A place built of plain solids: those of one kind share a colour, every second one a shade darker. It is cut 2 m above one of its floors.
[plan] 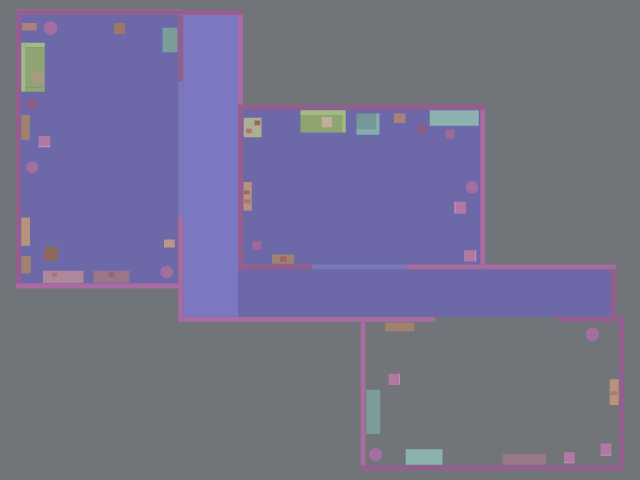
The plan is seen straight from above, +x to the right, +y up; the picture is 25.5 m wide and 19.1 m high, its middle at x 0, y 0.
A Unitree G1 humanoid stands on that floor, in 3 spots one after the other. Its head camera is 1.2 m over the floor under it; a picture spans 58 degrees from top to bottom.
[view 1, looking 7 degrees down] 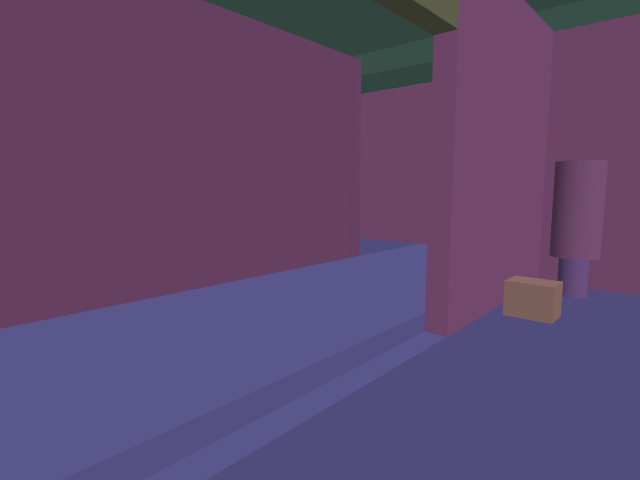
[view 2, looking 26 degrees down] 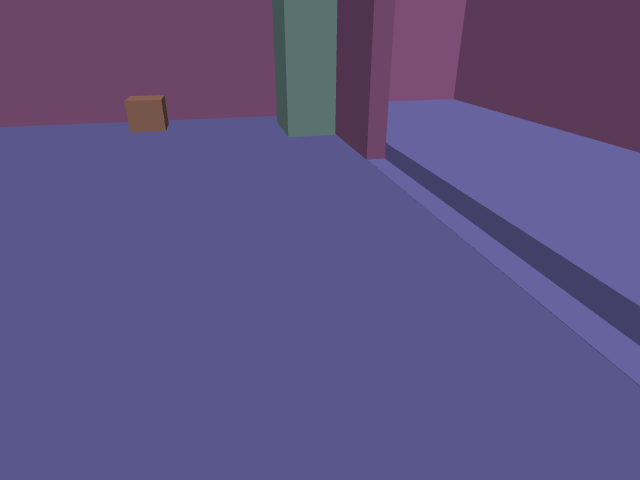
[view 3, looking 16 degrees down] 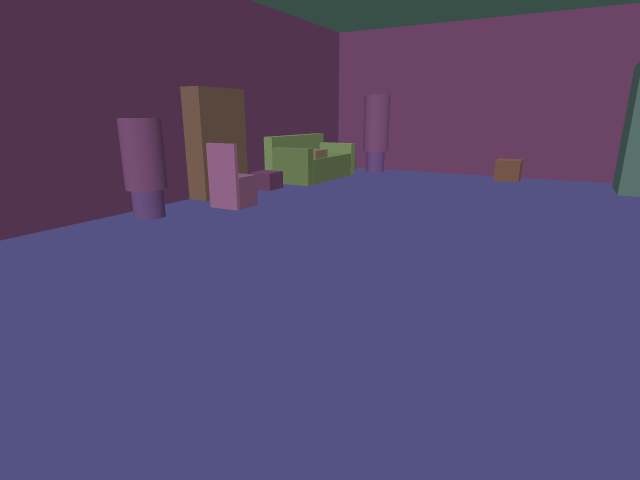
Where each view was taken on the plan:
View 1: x -7.08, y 4.14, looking -49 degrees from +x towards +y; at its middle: wall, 5.87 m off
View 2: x -7.08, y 2.19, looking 77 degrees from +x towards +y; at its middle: floor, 2.74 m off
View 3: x -7.08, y -0.65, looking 119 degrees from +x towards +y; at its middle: floor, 4.35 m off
